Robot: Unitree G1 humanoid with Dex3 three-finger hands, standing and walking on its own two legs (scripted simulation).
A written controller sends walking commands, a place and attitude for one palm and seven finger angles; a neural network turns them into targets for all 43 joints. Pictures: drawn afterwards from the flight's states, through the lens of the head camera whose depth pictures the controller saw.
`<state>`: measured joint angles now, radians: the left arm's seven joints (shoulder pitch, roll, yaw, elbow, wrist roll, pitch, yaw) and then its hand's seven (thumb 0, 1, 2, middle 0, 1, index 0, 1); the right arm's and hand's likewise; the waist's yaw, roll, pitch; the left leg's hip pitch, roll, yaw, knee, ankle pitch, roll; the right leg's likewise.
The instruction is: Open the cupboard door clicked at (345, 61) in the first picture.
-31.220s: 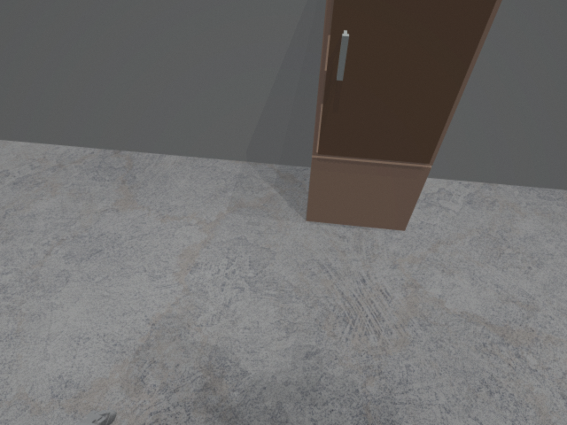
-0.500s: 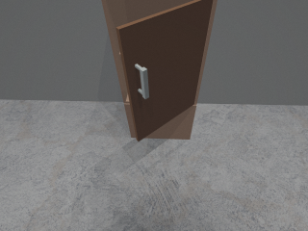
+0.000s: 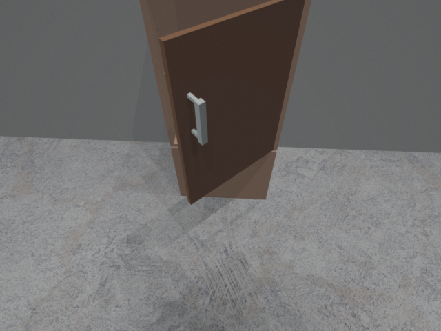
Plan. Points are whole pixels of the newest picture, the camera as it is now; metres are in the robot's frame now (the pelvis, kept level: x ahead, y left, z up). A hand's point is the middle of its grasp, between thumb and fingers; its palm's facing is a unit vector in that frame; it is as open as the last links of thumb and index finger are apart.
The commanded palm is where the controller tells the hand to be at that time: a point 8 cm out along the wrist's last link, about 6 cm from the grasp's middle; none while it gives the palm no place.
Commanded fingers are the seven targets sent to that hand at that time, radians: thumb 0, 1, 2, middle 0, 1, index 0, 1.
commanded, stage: look to check the result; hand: left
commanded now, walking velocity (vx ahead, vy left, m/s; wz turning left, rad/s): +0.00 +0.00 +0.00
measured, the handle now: (197, 119) +0.58 +0.10 +0.04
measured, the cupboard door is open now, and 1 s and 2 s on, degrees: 42 42 42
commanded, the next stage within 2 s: walk to a spot facing it in 0.30 s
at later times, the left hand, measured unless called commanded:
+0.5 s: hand out of the picture +0.07 +0.22 -0.16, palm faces -0.01 -0.95 -0.31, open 7.4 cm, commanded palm none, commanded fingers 0.00 0.90 0.90 -0.20 -0.30 -0.20 -0.30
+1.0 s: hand out of the picture +0.10 +0.17 -0.18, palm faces -0.19 -0.94 -0.29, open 7.4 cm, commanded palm none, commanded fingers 0.00 0.90 0.90 -0.20 -0.30 -0.20 -0.30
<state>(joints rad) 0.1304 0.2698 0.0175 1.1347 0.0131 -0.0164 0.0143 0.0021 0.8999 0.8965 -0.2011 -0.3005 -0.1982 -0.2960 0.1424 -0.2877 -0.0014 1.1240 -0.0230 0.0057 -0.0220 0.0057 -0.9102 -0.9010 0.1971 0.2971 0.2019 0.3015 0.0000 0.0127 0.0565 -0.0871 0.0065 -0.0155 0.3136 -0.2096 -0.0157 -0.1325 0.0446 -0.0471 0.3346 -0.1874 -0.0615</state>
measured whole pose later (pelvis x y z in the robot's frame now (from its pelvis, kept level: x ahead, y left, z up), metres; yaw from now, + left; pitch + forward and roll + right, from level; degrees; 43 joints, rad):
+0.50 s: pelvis +0.01 +0.00 +0.00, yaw -1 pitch -1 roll +0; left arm 0.12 0.27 0.02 1.12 0.01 -0.02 0.02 0.00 0.90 0.90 -0.20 -0.30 -0.20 -0.30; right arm 0.14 -0.28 0.00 1.12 -0.02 0.01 -0.02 0.01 -0.91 -0.90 0.20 0.30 0.20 0.30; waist 0.00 0.01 0.05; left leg -0.07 0.01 -0.01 0.31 -0.22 -0.02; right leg -0.12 0.05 -0.04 0.33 -0.19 -0.06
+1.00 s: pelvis -0.02 -0.03 -0.03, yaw -14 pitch -1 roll +1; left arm 0.18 0.22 0.08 0.95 0.03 0.04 -0.02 0.00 0.90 0.90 -0.20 -0.30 -0.20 -0.30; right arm 0.23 -0.22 -0.05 1.01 -0.03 0.05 -0.04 0.01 -0.91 -0.90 0.20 0.30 0.20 0.30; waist 0.02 0.03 0.11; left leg -0.25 0.13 0.14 0.75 -0.46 -0.05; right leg -0.31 0.01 -0.01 0.66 -0.31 -0.04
